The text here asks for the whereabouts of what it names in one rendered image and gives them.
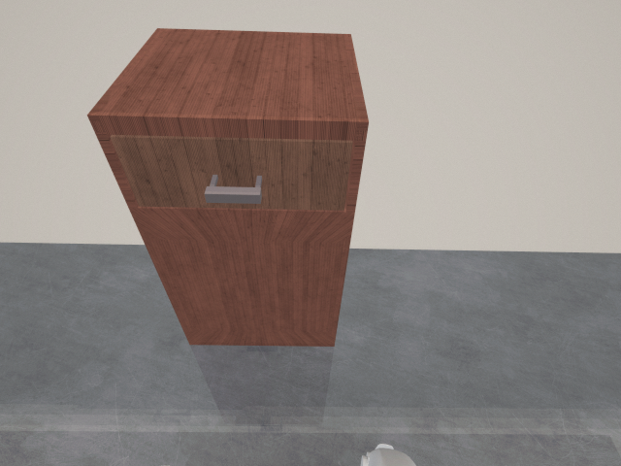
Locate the drawer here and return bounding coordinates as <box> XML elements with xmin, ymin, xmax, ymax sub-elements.
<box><xmin>110</xmin><ymin>135</ymin><xmax>353</xmax><ymax>211</ymax></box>

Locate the handle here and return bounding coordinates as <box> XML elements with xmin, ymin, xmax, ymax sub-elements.
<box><xmin>205</xmin><ymin>175</ymin><xmax>262</xmax><ymax>204</ymax></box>

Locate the cabinet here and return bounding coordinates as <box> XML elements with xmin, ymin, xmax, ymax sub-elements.
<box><xmin>87</xmin><ymin>28</ymin><xmax>369</xmax><ymax>347</ymax></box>

